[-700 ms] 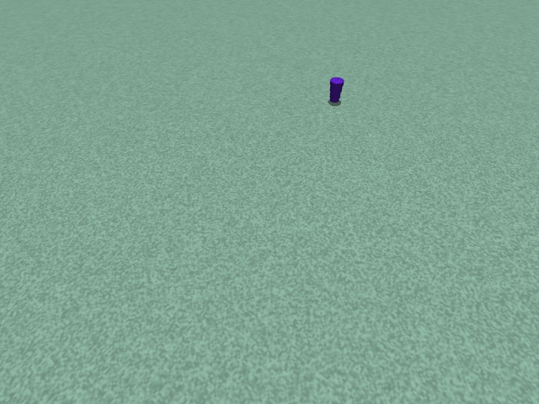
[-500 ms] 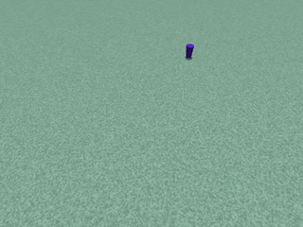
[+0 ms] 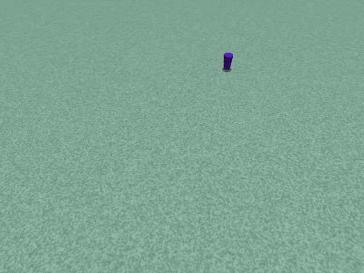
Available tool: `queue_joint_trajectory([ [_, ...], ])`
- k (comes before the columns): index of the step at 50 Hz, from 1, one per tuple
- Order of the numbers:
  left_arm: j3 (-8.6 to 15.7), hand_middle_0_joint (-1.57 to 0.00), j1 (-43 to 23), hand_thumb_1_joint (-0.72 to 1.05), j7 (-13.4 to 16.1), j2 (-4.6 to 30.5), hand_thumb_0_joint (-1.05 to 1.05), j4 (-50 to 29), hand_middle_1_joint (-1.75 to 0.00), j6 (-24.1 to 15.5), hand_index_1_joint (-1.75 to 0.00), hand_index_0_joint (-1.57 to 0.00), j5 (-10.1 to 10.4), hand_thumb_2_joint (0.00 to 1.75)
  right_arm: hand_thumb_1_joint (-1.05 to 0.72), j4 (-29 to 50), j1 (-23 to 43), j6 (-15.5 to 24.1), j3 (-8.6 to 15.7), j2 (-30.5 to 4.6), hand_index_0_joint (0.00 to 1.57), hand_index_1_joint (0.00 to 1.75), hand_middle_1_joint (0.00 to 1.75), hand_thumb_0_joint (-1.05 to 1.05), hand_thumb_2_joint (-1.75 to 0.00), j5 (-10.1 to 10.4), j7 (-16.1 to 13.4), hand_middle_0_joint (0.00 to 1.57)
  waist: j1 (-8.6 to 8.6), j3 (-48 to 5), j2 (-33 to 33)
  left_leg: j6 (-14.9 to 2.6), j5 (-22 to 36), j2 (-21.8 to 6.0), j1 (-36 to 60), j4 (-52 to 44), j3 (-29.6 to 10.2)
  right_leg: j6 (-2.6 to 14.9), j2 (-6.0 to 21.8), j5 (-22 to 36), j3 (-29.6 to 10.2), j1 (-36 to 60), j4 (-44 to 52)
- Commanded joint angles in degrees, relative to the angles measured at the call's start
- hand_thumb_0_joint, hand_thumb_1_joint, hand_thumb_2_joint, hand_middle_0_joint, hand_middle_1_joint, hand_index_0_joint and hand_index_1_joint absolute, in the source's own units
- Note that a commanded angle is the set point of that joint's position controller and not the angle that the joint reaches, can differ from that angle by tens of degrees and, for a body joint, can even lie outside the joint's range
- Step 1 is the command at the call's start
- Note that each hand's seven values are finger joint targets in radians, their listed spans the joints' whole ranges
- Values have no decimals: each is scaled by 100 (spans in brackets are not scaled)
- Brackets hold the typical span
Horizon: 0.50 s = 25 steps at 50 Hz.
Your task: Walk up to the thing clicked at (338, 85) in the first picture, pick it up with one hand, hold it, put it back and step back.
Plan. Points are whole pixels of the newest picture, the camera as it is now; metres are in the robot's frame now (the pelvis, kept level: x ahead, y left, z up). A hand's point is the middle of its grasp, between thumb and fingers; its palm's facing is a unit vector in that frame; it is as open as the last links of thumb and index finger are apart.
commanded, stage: stand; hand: left
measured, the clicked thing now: (227, 61) +2.13 -0.40 -0.71
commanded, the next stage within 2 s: walk up in 0.42 s
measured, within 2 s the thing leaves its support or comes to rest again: neither
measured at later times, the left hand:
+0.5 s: hand out of the picture +0.08 +0.25 -0.15, palm faces -0.05 -0.94 -0.33, open 7.4 cm
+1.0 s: hand (145, 232) +0.26 +0.13 -0.13, palm faces -0.14 -0.92 -0.37, open 7.4 cm
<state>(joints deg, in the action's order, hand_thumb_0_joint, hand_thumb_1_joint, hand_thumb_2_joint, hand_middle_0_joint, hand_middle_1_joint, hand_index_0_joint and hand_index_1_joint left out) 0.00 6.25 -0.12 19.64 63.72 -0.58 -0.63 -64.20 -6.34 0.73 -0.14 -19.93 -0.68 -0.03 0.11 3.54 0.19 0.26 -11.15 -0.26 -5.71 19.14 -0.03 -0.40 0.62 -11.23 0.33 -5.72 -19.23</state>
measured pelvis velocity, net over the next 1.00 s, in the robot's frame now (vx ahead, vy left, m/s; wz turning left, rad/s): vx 0.18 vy -0.14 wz -0.20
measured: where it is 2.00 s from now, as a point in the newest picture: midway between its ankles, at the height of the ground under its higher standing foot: (233, 180)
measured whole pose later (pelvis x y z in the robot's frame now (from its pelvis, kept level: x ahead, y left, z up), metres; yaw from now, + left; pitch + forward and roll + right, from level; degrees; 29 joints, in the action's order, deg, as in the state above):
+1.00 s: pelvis +0.18 -0.14 -0.01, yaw -11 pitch -3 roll +0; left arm 3.5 17.5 -4.8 21.9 54.9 -4.3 -0.4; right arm -54.8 -11.0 3.0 4.2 -25.7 -1.6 5.6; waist 2.6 1.0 4.2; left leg 0.2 -12.9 -6.9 -30.9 56.1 2.1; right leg 2.4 -0.3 -14.7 4.2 -8.3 -25.4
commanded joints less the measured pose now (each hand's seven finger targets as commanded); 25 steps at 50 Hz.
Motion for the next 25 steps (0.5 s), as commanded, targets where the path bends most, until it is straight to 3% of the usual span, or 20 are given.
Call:
queue_joint_trajectory([
  [1,211,-20,-196,90,73,1225,0,-367,-30,-135,-30,-20,16,90,-90,360,229,112,234,-1205,20,30,30,0,-90,27,-57,20,-1,-534,-44,-172,1007,-705,136,-270,-541,182,686,1045,-554,70,290],
  [20,204,-20,-175,90,76,1221,0,-350,-30,-125,-30,-20,13,90,-90,347,228,109,244,-1209,20,30,30,0,-90,26,-55,20,-4,-456,-85,-151,1020,-706,177,-311,-541,195,653,1011,-539,-12,322],
  [21,691,-20,72,90,-186,1906,0,-836,-30,-180,-30,-20,-142,90,-90,776,-226,299,742,-1963,20,30,30,0,-90,-152,68,20,-127,-1234,-180,-582,-2235,-768,672,236,-561,395,410,-1949,-782,-610,-240],
  [22,673,-20,-330,90,-309,1758,0,-902,-30,-133,-30,-20,-178,90,-90,682,-357,341,827,-2040,20,30,30,0,-90,-192,135,20,-320,-738,182,-741,-3250,-955,890,63,-787,402,366,-2583,-669,-1906,-659],
  [23,638,-20,-956,90,-397,1506,0,-1159,-30,-137,-30,-20,-198,90,-90,656,-724,372,925,-2094,20,30,30,0,-90,-180,135,20,-654,-247,615,-1039,-3654,-1497,1338,-519,-1550,284,198,-2090,-336,-3212,-1558],
  [24,617,-20,-1395,90,-429,1361,0,-1375,-30,-149,-30,-20,-212,90,-90,693,-944,409,996,-2209,20,30,30,0,-90,-182,134,20,-840,218,1032,-1416,-3697,-2438,1160,-1252,-2453,234,212,-1616,-251,-4054,-2817],
  [25,622,-20,-1263,90,-449,1470,0,-1464,-30,-194,-30,-20,-206,90,-90,870,-655,482,1031,-2314,20,30,30,0,-90,-156,124,20,-610,379,728,-1586,-3444,-2887,956,-1437,-2765,252,653,-1492,-782,-4155,-3165],
])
